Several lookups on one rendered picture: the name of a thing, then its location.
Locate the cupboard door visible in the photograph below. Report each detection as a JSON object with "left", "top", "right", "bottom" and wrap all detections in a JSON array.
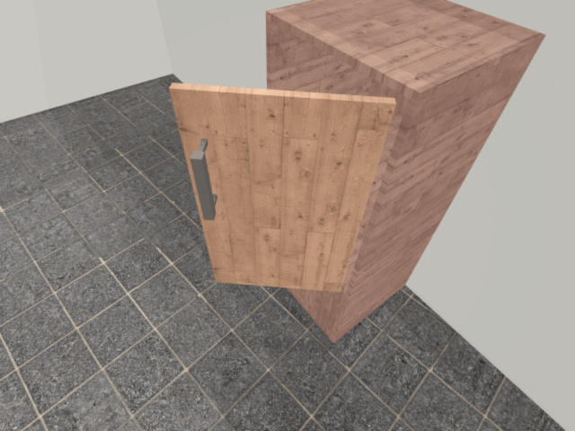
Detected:
[{"left": 169, "top": 83, "right": 396, "bottom": 292}]

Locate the handle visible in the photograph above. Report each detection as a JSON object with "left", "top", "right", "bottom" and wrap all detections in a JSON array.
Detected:
[{"left": 190, "top": 138, "right": 217, "bottom": 220}]

